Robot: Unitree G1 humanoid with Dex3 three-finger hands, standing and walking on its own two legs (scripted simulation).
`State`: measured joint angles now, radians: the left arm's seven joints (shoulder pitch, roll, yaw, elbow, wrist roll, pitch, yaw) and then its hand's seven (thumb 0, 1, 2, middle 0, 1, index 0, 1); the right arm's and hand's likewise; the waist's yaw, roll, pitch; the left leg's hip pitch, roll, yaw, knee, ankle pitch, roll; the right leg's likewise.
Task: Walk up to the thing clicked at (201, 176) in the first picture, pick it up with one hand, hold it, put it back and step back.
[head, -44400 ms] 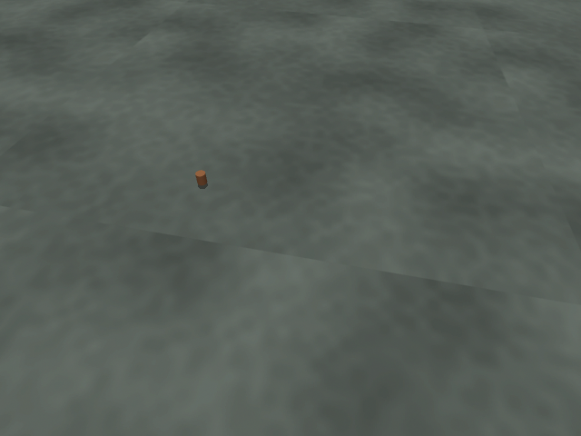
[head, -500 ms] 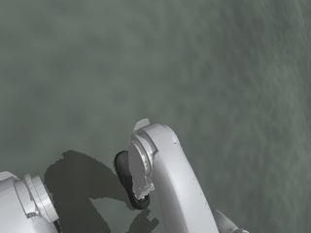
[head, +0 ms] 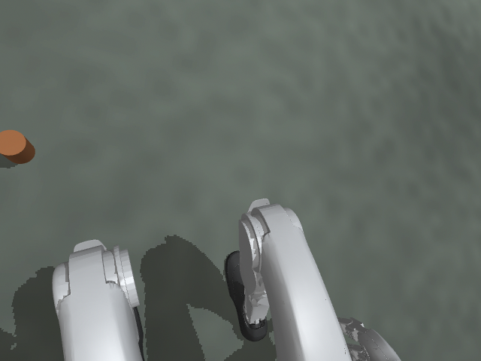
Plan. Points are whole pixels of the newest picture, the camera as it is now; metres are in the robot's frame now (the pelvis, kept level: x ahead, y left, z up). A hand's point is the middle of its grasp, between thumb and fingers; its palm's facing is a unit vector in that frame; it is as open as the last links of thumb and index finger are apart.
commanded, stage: withdraw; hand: left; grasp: from above
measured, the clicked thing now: (15, 147) +0.52 +0.31 -0.31
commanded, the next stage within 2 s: home in 0.40 s
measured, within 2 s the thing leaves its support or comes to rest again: neither
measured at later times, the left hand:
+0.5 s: hand out of the picture +0.50 +0.32 -0.17, palm faces -0.38 -0.07 -0.92, open 12.8 cm
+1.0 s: hand out of the picture +0.39 +0.33 -0.02, palm faces -0.31 -0.49 -0.81, open 8.8 cm
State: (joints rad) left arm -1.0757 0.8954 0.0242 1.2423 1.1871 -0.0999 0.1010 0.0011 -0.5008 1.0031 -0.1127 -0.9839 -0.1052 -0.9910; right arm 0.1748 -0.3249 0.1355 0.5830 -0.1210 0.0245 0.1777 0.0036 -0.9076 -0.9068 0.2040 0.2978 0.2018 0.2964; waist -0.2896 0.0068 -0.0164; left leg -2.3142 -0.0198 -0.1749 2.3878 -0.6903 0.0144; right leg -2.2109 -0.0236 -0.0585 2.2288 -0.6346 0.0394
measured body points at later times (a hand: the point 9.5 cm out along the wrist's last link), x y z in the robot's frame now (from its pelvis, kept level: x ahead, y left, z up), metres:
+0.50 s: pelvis -0.01 +0.00 -0.02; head +0.24 +0.10 +0.34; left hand +0.52 +0.32 -0.12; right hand +0.02 -0.27 -0.09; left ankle +0.07 +0.12 -0.31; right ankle +0.12 -0.15 -0.31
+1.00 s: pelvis +0.00 +0.01 +0.09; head +0.20 +0.09 +0.48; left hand +0.41 +0.36 +0.03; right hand +0.14 -0.26 -0.02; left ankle +0.07 +0.12 -0.31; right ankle +0.12 -0.15 -0.31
